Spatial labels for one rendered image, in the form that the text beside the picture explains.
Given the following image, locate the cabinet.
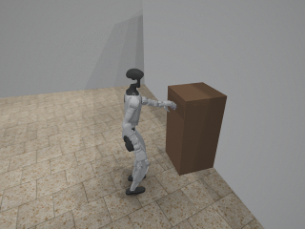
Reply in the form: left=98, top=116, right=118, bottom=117
left=165, top=82, right=227, bottom=176

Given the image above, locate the left robot upper arm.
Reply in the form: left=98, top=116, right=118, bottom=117
left=136, top=88, right=148, bottom=106

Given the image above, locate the left robot hand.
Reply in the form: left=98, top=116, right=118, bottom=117
left=164, top=100, right=176, bottom=112

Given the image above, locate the right robot upper arm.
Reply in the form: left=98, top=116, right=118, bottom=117
left=122, top=96, right=139, bottom=130

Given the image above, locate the left robot forearm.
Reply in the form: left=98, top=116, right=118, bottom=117
left=147, top=98, right=165, bottom=108

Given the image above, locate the drawer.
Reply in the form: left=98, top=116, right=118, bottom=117
left=168, top=93, right=185, bottom=119

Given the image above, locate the right robot foot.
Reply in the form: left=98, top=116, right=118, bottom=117
left=126, top=187, right=146, bottom=196

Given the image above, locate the humanoid robot torso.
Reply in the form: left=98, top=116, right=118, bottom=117
left=122, top=92, right=142, bottom=143

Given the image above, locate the right robot hand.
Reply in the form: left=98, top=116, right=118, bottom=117
left=135, top=150, right=150, bottom=169

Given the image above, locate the right robot forearm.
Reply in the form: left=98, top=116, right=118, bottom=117
left=123, top=123, right=142, bottom=153

